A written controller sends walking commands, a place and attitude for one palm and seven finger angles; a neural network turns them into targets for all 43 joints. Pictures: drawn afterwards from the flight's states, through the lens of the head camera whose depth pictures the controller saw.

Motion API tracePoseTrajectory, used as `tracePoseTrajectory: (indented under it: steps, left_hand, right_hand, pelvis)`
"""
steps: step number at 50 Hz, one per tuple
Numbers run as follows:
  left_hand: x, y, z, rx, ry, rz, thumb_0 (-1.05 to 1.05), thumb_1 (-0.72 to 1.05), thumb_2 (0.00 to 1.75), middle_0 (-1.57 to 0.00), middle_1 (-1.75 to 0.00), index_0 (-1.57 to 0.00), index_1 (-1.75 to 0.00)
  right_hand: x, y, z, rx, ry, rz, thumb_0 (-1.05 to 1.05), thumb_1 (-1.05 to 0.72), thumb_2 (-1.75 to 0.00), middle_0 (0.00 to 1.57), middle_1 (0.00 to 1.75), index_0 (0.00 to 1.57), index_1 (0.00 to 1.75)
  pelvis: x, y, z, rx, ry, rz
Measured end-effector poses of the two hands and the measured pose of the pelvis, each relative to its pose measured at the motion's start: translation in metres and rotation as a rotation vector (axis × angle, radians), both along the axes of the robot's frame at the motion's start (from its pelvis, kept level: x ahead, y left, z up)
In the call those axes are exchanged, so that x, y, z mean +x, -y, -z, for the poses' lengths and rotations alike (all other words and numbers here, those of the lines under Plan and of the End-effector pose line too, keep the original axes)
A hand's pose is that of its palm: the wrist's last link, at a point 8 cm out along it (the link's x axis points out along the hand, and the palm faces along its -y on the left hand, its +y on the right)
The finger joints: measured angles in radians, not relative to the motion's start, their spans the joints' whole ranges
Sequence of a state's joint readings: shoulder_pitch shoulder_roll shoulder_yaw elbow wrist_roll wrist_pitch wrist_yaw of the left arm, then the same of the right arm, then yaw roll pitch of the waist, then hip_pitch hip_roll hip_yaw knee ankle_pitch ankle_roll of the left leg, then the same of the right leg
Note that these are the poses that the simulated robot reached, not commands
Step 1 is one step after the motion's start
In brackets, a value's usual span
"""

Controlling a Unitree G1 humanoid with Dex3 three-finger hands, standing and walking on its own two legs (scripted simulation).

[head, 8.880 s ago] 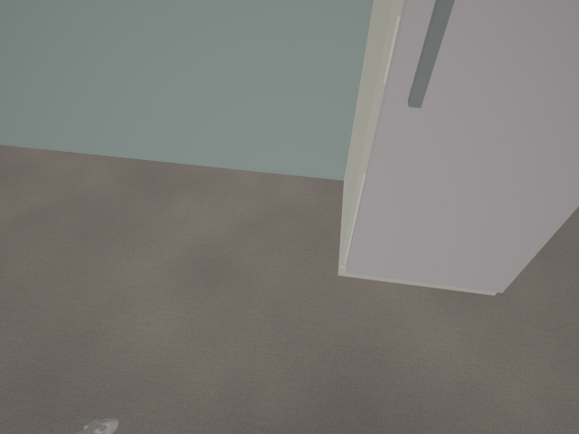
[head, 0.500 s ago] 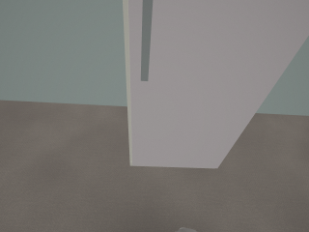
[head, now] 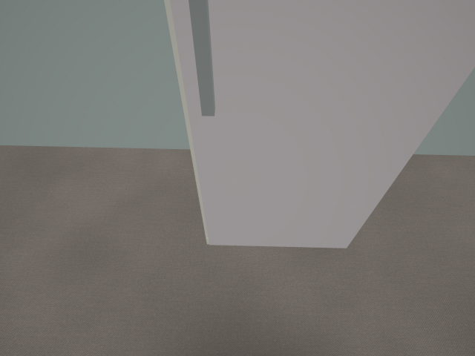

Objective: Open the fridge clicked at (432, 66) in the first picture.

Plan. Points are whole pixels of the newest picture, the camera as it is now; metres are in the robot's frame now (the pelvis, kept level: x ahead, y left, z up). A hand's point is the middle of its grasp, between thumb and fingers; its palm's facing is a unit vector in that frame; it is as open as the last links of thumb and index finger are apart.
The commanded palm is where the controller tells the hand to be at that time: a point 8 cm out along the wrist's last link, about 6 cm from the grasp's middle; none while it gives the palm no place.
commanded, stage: come to a stop and stand still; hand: left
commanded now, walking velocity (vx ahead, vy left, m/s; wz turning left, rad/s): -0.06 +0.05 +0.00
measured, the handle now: (203, 29) +0.58 +0.09 +0.25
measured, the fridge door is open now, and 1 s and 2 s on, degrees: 0 0 0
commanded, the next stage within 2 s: look again from close up in 0.02 s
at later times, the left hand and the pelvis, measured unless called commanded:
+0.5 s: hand out of the picture -0.02 +0.17 -0.17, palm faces +0.04 -0.98 -0.18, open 7.4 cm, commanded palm none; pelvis -0.02 +0.00 +0.01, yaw +0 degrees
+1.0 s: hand out of the picture -0.01 +0.15 -0.17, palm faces +0.05 -0.98 -0.16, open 7.3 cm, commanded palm none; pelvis +0.01 -0.01 +0.01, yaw +0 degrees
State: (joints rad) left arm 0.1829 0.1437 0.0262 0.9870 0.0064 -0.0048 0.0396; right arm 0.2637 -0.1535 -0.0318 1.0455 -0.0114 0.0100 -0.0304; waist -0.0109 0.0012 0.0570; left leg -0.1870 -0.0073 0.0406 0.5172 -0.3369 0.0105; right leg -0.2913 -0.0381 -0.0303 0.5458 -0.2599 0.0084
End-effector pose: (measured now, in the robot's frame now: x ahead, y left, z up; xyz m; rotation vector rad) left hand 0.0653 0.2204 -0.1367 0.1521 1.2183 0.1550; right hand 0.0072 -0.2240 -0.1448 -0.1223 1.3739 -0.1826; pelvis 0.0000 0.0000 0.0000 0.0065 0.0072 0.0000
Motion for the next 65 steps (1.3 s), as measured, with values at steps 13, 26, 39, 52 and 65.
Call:
tracePoseTrajectory:
  steps: [13,26,39,52,65]
  left_hand:
    - [-0.052,-0.022,0.0,0.019,-0.077,-0.025,0.0,0.91,0.9,-0.2,-0.3,-0.19,-0.3]
    - [-0.089,0.0,0.0,-0.024,-0.169,-0.035,0.0,0.91,0.9,-0.2,-0.3,-0.19,-0.3]
    - [-0.089,0.017,0.001,-0.04,-0.208,-0.045,0.01,0.92,0.9,-0.2,-0.3,-0.2,-0.3]
    - [-0.079,0.026,0.003,-0.046,-0.214,-0.057,0.01,0.92,0.9,-0.2,-0.3,-0.19,-0.3]
    - [-0.069,0.028,0.004,-0.049,-0.218,-0.066,0.01,0.92,0.9,-0.2,-0.3,-0.19,-0.3]
  right_hand:
    - [0.019,-0.004,-0.007,-0.015,0.097,-0.059,0.01,-0.92,-0.9,0.2,0.3,0.2,0.3]
    - [-0.019,-0.007,-0.006,0.018,0.0,-0.053,0.01,-0.92,-0.9,0.2,0.3,0.2,0.3]
    - [-0.048,-0.023,-0.003,0.073,-0.111,-0.022,0.01,-0.91,-0.9,0.2,0.3,0.2,0.3]
    - [-0.029,-0.02,-0.002,0.066,-0.1,-0.021,0.01,-0.91,-0.9,0.2,0.3,0.2,0.3]
    - [-0.006,-0.013,-0.002,0.048,-0.075,-0.036,0.01,-0.91,-0.9,0.2,0.3,0.2,0.3]
  pelvis:
    - [-0.02,-0.009,-0.001,0.004,0.026,0.008]
    - [-0.016,-0.003,-0.007,0.001,0.021,0.003]
    - [-0.003,0.005,-0.008,-0.002,0.017,-0.002]
    - [0.012,0.01,-0.007,-0.006,0.013,-0.005]
    - [0.025,0.012,-0.007,-0.008,0.009,-0.007]
